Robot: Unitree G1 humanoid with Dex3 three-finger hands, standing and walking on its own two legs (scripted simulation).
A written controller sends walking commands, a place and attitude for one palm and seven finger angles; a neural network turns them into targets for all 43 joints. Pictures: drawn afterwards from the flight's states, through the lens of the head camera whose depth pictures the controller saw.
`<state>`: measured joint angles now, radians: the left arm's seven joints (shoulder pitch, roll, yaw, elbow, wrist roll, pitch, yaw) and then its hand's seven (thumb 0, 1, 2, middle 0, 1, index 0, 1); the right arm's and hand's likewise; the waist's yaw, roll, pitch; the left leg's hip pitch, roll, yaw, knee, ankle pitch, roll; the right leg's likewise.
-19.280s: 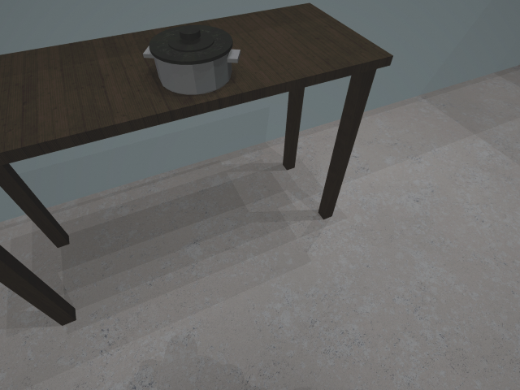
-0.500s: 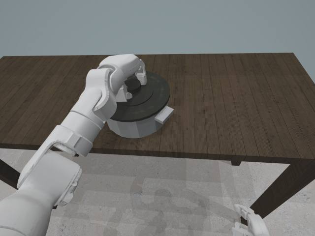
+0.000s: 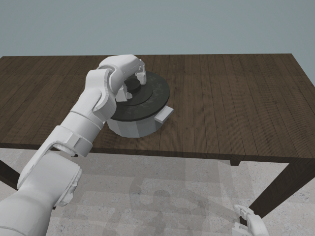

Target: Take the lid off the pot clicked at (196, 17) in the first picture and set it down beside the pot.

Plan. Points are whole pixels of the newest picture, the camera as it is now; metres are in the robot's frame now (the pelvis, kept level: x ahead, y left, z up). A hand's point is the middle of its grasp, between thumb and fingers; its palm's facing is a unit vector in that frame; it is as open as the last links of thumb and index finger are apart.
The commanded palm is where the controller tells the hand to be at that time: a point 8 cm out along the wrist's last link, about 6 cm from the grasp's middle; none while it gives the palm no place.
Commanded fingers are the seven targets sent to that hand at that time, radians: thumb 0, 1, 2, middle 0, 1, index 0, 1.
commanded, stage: close the fingers and squeeze the knob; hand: left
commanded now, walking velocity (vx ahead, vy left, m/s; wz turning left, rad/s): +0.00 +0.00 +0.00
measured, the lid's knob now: (131, 86) +0.46 +0.08 +0.15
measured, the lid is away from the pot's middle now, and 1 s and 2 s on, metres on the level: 0.00 0.00 0.01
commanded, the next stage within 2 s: lift the lid straight up in 0.26 s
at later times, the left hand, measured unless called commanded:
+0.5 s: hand (124, 88) +0.43 +0.09 +0.17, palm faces -0.27 -0.07 -0.96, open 8.2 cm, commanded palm +0.41 +0.10 +0.25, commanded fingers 0.00 0.54 1.14 -0.90 -1.00 -0.83 -0.91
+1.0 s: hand (122, 78) +0.43 +0.09 +0.20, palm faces -0.26 -0.04 -0.97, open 8.2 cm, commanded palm +0.41 +0.10 +0.29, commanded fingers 0.00 0.54 1.14 -0.90 -1.00 -0.83 -0.91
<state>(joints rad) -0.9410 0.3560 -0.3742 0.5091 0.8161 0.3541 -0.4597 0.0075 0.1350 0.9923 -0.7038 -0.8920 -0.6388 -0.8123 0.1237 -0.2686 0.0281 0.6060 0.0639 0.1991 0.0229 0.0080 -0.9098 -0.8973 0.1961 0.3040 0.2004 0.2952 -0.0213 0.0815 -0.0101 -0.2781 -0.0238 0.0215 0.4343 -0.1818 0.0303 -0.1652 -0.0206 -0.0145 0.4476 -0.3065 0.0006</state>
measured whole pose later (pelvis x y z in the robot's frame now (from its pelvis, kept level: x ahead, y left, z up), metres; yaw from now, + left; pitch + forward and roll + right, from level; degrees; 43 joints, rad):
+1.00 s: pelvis +0.00 +0.00 +0.00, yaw +0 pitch +1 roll +0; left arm -1.01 0.40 -0.39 0.47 0.79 0.35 -0.52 -0.01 0.13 0.96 -0.73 -0.89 -0.65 -0.80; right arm 0.12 -0.27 0.02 0.63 0.06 0.14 0.02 0.01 -0.91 -0.90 0.20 0.30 0.20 0.30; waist -0.01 0.10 0.01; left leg -0.25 -0.03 0.02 0.40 -0.16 0.03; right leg -0.14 -0.03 -0.02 0.42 -0.29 0.00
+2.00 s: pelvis -0.01 +0.01 +0.00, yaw +0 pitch +1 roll +1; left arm -1.25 0.42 -0.37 0.55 0.80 0.37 -0.59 -0.02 0.13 0.97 -0.74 -0.90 -0.66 -0.80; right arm 0.14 -0.28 0.03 0.62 0.06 0.11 0.01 0.01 -0.91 -0.90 0.20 0.30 0.20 0.30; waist -0.01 0.09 0.00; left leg -0.26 -0.04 0.02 0.39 -0.15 0.04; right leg -0.16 -0.03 -0.01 0.42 -0.28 0.01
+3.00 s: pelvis -0.01 +0.01 +0.00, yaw +1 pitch +1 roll +0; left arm -1.24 0.55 -0.32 0.53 0.85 0.39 -0.64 -0.03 0.12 0.97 -0.75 -0.90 -0.66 -0.80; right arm 0.16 -0.29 0.03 0.59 0.08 0.12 -0.01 0.01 -0.91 -0.90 0.20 0.30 0.20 0.30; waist -0.01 0.07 0.01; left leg -0.28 -0.04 0.02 0.40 -0.14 0.05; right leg -0.17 -0.04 -0.02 0.42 -0.27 0.02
